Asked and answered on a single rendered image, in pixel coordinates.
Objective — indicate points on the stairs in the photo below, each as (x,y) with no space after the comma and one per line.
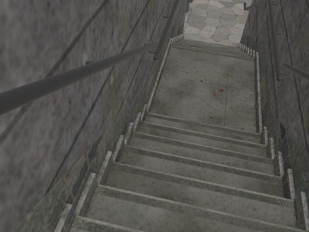
(178,175)
(212,47)

